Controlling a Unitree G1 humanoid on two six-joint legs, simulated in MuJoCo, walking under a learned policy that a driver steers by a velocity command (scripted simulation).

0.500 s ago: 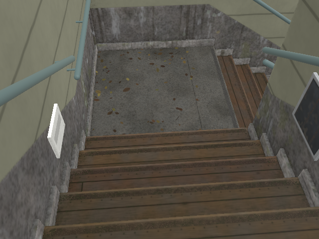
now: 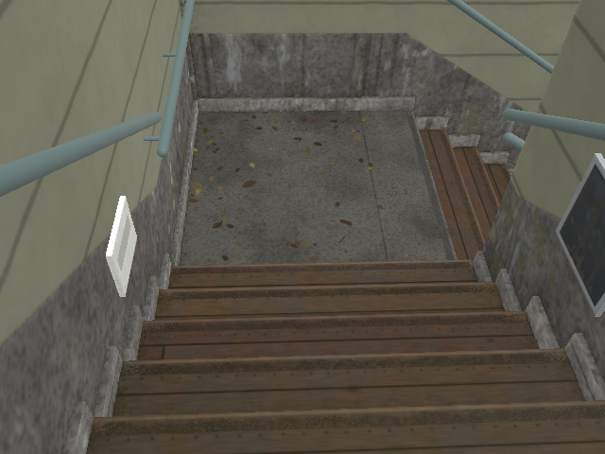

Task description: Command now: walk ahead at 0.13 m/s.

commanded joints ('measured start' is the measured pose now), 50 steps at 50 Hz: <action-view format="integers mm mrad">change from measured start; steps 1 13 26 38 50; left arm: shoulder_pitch -54 38 -219 322 112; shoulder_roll -10 -23 -25 100 21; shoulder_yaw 6 58 24 66 17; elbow -28 45 -84 148 118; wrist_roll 7 8 -40 -18 -6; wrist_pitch -33 -34 -139 -174 -154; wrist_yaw -15 -41 -65 -130 -40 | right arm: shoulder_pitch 371 332 439 62 108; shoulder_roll -59 -104 -154 -146 -97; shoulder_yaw -51 -16 -56 -70 -63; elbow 104 236 236 74 65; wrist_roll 5 12 41 59 4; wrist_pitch -10 -103 -115 -181 -105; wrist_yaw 11 1 -5 0 92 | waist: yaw -149 75 -94 88 -70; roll -46 115 110 -66 -81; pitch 55 102 129 16 -38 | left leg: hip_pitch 490 -160 281 -773 249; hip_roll -18 162 260 32 -33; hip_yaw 69 -329 -357 -213 11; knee -365 -782 -723 433 -158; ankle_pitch -172 -275 -149 -150 885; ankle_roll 17 150 242 113 72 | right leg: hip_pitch -351 -460 -530 360 -394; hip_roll -60 100 -5 -340 -34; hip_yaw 114 14 21 586 45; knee -96 1106 215 -79 381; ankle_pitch -539 149 123 47 -133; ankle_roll -102 24 0 -319 -134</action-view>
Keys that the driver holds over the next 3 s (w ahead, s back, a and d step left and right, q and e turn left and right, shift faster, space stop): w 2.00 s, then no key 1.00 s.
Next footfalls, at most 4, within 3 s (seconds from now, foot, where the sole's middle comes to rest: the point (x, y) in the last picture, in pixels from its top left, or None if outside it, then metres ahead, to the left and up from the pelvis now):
0.06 left None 0.07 0.10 -0.77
0.66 right None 0.15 -0.20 -0.77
1.08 left None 0.40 0.00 -0.94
1.56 right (392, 445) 0.70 -0.24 -1.12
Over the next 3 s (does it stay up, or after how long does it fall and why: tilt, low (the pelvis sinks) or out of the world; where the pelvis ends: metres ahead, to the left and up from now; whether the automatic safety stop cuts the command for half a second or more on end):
stays up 0.97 -0.16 -0.52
